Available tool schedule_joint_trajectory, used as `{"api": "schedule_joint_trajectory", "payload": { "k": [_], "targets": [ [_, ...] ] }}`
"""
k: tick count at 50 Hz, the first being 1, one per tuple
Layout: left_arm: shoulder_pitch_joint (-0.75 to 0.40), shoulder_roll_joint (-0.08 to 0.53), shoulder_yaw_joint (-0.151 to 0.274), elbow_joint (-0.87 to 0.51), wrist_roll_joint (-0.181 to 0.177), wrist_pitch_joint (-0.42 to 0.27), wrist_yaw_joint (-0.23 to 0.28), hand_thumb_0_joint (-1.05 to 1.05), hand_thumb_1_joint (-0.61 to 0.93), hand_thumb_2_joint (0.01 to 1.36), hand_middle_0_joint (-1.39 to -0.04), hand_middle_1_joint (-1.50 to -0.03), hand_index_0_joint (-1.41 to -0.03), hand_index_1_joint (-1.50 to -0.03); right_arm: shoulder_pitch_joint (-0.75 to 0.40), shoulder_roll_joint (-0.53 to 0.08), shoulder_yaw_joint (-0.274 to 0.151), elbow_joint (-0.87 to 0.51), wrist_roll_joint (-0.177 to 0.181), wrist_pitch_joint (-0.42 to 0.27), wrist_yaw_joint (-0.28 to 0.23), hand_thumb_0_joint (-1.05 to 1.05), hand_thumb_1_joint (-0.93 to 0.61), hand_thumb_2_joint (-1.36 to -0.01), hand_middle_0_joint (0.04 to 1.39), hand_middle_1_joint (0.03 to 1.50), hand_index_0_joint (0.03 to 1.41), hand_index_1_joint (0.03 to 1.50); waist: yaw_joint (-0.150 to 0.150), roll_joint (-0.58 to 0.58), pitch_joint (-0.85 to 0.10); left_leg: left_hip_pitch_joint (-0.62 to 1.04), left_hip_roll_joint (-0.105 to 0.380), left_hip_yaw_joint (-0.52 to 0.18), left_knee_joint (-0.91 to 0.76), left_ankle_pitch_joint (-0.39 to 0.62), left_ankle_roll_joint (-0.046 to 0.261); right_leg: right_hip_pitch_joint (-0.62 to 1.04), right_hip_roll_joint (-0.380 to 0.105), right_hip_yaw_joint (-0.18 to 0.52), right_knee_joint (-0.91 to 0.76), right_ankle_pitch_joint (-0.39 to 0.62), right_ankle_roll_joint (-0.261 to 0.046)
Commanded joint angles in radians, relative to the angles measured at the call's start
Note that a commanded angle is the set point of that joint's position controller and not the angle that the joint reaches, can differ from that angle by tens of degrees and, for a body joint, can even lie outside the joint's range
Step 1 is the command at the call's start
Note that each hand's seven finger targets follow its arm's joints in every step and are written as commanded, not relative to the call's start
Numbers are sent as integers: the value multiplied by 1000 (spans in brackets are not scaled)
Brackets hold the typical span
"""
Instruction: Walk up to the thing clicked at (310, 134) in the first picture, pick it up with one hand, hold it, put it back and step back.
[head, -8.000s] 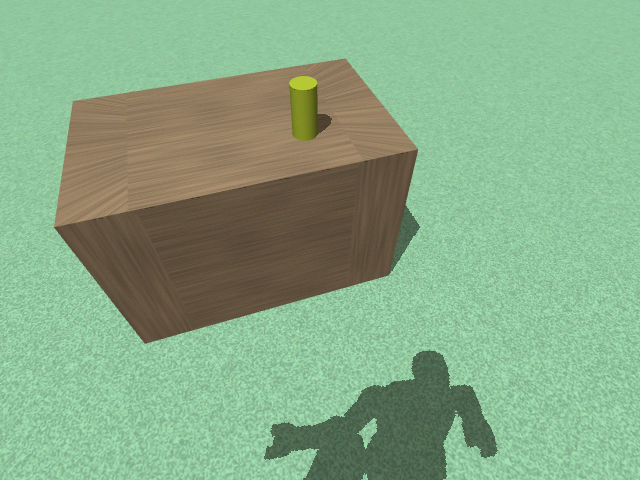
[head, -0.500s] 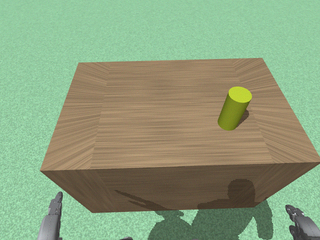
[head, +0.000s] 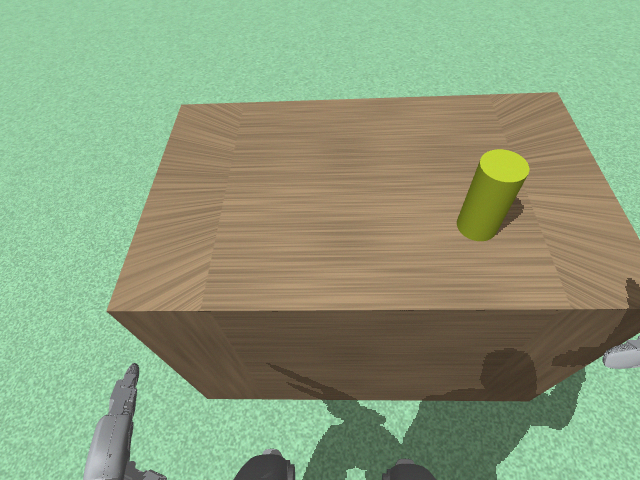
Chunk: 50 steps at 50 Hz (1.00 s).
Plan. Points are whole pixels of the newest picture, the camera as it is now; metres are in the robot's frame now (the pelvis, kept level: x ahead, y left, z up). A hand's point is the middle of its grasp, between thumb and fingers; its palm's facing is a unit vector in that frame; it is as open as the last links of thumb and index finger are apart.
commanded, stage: go down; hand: right
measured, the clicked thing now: (489, 198) +0.56 -0.24 -0.04
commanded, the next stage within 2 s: approach in 1.16 s
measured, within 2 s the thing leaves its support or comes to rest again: neither
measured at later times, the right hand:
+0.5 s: hand out of the picture +0.40 -0.39 +0.04, palm faces +0.25 +0.96 -0.08, open 17.5 cm
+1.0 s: hand out of the picture +0.43 -0.41 +0.05, palm faces +0.27 +0.96 -0.04, open 17.7 cm
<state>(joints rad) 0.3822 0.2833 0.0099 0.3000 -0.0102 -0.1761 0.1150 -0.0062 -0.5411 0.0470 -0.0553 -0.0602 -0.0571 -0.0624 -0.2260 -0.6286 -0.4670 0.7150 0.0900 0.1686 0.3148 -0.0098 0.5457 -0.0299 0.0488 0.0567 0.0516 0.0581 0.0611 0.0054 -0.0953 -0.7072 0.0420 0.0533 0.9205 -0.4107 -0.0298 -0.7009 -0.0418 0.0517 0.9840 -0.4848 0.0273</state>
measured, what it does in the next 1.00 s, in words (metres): stands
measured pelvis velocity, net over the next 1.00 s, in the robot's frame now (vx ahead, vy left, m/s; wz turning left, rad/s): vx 0.00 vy -0.02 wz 0.04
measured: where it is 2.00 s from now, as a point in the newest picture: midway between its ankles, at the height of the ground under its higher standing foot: outside the picture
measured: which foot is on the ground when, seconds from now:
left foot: down 0.00-1.00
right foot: down 0.00-1.00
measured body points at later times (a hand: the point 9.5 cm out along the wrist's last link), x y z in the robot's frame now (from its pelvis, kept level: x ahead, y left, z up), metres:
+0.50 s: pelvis -0.01 -0.01 -0.01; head +0.10 -0.05 +0.42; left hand +0.13 +0.25 -0.04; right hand +0.39 -0.44 +0.05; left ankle +0.02 +0.14 -0.68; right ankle +0.00 -0.13 -0.68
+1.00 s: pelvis +0.00 -0.02 -0.02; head +0.13 -0.07 +0.41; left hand +0.15 +0.25 -0.03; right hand +0.41 -0.46 +0.05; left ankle +0.02 +0.14 -0.68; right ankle +0.00 -0.13 -0.68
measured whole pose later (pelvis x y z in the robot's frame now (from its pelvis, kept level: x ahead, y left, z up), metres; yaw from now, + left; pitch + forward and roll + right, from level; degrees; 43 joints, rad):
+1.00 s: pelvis +0.00 -0.02 -0.02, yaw +2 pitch +21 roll +5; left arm 0.35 0.29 -0.04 0.20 0.03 -0.13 0.04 -0.01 -0.53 0.05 -0.05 -0.06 -0.06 -0.06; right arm -0.71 -0.99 -0.72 1.29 0.06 -0.24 0.51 -0.01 0.60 -0.03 0.05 0.06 0.06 0.06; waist 0.17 0.04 -0.11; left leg -0.92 0.01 0.06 0.96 -0.40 -0.04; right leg -0.95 -0.07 0.07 1.10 -0.52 0.01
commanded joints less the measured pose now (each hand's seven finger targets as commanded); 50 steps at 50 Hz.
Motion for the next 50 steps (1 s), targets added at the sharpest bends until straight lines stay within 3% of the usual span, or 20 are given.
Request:
{"api": "schedule_joint_trajectory", "payload": {
  "k": [1,4,6,9,11,15,17,19,22,24,28,29,33,36,40,41,43,44,47,50],
  "targets": [
    [-15,138,48,-162,-2,-69,-7,0,-556,49,-58,-59,-53,-64,-317,-433,-142,5,8,-149,68,0,544,-46,33,61,43,61,-16,-125,-233,132,-26,-11,-110,203,35,89,23,-20,-163,263,-32],
    [5,159,70,-158,7,-66,-14,0,-557,51,-60,-60,-54,-67,-374,-471,-162,102,16,-220,91,0,563,-47,31,62,43,62,-3,-115,-236,105,-35,-16,-103,163,39,60,21,-18,-162,218,-37],
    [-8,178,82,-207,8,-67,-15,0,-557,51,-59,-58,-53,-64,-441,-555,-207,109,15,-265,100,0,568,-56,25,65,40,65,-3,-134,-315,130,-35,-21,-92,190,41,81,22,-20,-148,248,-37],
    [-4,135,20,-217,12,-58,-18,0,-555,52,-56,-54,-51,-60,-507,-565,-213,187,19,-311,118,0,570,-49,33,63,45,63,1,-122,-353,137,-40,-21,-73,235,41,69,23,-16,-124,310,-36],
    [-39,159,36,-267,13,-61,-11,0,-558,55,-58,-56,-50,-64,-556,-601,-226,212,16,-341,127,0,560,-42,39,59,49,59,10,-140,-410,130,-42,-25,-65,241,44,90,19,-14,-112,322,-35],
    [37,177,57,-163,25,-49,-12,0,-559,55,-58,-56,-49,-65,-627,-646,-219,290,3,-378,141,0,557,-36,45,57,52,57,32,-192,-335,36,-47,-18,-63,187,49,56,18,-10,-110,270,-31],
    [-15,193,63,-218,31,-55,-13,0,-554,51,-57,-56,-52,-62,-673,-677,-226,291,-3,-397,144,0,565,-41,40,59,50,59,42,-216,-391,31,-51,-13,-53,198,50,86,11,-4,-100,298,-25],
    [2,179,48,-194,35,-49,-18,0,-549,46,-55,-54,-52,-57,-686,-679,-220,327,-8,-405,152,0,553,-40,44,57,53,57,50,-230,-376,-4,-53,-8,-46,207,51,89,9,0,-88,342,-21],
    [18,176,44,-192,34,-47,-22,0,-544,42,-53,-54,-53,-54,-747,-713,-235,286,0,-428,163,0,583,-33,46,57,55,57,56,-244,-422,13,-55,-6,-50,208,48,88,9,-1,-85,306,-25],
    [15,167,30,-198,34,-46,-27,0,-540,39,-51,-53,-54,-50,-733,-706,-230,331,4,-432,170,0,571,-34,48,56,56,56,65,-249,-393,-1,-57,-1,-53,185,49,78,8,1,-94,276,-25],
    [46,190,58,-194,35,-39,-29,0,-539,39,-51,-53,-54,-50,-762,-766,-263,323,6,-439,177,0,584,-33,48,56,57,56,70,-276,-452,2,-60,1,-42,249,48,121,5,5,-65,400,-20],
    [47,189,53,-194,37,-35,-33,0,-541,40,-51,-53,-53,-51,-767,-765,-264,333,5,-439,180,0,591,-38,44,58,54,58,68,-292,-460,-4,-62,4,-35,267,48,132,2,9,-58,463,-15],
    [0,186,39,-238,35,-28,-43,0,-540,40,-51,-54,-53,-51,-712,-730,-250,417,1,-438,183,0,584,-28,54,55,62,55,68,-235,-417,-5,-66,12,-30,276,48,82,-1,13,-49,476,-18],
    [28,204,69,-240,35,-24,-44,0,-541,41,-49,-51,-51,-49,-739,-775,-283,344,-2,-448,187,0,586,-30,53,55,61,55,67,-277,-508,19,-63,7,-16,340,49,143,-6,12,-26,578,-14],
    [39,182,50,-234,33,-10,-57,0,-541,42,-48,-50,-49,-49,-748,-790,-298,336,0,-459,187,0,611,-26,52,56,61,56,68,-278,-501,15,-68,8,-16,345,49,136,-6,16,-23,599,-12],
    [24,180,45,-249,33,-12,-58,0,-548,48,-50,-51,-48,-54,-718,-749,-274,399,1,-457,190,0,601,-25,56,55,64,55,79,-260,-462,-6,-69,10,-19,331,50,126,-7,15,-21,586,-14],
    [34,200,77,-222,34,-7,-59,0,-545,45,-50,-51,-49,-52,-746,-783,-291,355,3,-467,188,0,611,-28,49,57,59,57,79,-285,-452,-25,-68,9,-22,302,52,125,-8,15,-26,550,-13],
    [17,203,77,-241,34,-9,-60,0,-545,46,-49,-50,-49,-51,-733,-767,-287,378,5,-468,187,0,611,-32,47,58,57,58,85,-268,-439,-28,-68,10,-25,291,51,109,-9,17,-29,525,-15],
    [-2,189,55,-267,33,-6,-66,0,-545,45,-49,-50,-49,-50,-786,-815,-313,322,-5,-482,184,0,609,-36,48,58,58,58,71,-301,-507,9,-62,3,-14,327,52,128,-5,13,-19,556,-14],
    [35,188,64,-211,36,0,-67,0,-544,45,-49,-50,-49,-50,-778,-780,-284,378,-2,-482,191,0,611,-31,50,57,59,57,93,-293,-446,-37,-68,8,-12,308,52,110,-8,17,-14,555,-13]
  ]
}}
